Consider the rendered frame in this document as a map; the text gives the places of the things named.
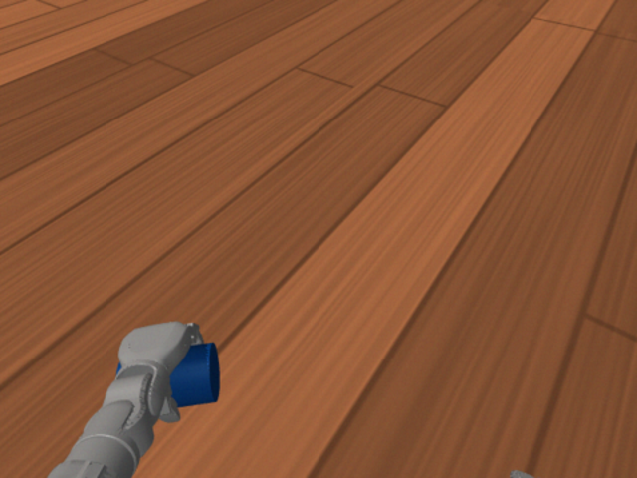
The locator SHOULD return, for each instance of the left robot arm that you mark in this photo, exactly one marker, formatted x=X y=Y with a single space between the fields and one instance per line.
x=121 y=432

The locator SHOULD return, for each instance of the can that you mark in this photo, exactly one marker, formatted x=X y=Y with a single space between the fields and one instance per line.
x=196 y=380

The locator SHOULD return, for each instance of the left robot hand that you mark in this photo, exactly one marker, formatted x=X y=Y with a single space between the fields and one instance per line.
x=166 y=344

